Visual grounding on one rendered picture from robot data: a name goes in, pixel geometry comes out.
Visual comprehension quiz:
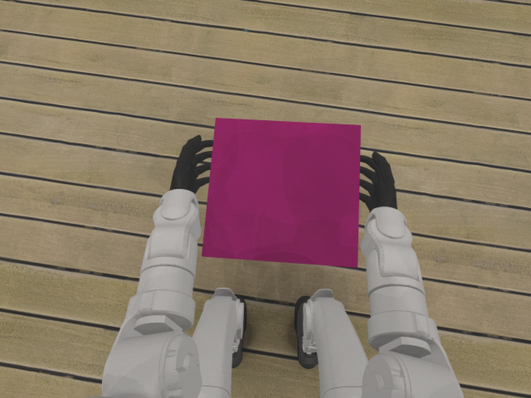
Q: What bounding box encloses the carton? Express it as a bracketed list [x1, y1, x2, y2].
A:
[202, 118, 361, 268]

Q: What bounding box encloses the left robot forearm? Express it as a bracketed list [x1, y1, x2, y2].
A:
[102, 189, 202, 395]

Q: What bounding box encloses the robot left foot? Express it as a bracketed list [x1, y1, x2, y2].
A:
[231, 295, 246, 368]

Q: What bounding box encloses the robot left upper arm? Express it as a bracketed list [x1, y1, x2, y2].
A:
[86, 331, 202, 398]

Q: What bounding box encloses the robot right hand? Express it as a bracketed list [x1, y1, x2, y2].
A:
[359, 152, 397, 213]

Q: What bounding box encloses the robot right upper arm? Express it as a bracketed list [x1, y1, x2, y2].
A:
[361, 351, 464, 398]

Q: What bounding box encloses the right robot thigh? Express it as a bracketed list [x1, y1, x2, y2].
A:
[303, 298, 368, 398]

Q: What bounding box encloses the robot left hand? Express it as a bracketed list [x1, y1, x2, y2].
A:
[169, 135, 213, 194]

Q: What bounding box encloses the right robot forearm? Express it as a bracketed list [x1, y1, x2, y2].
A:
[361, 206, 464, 397]

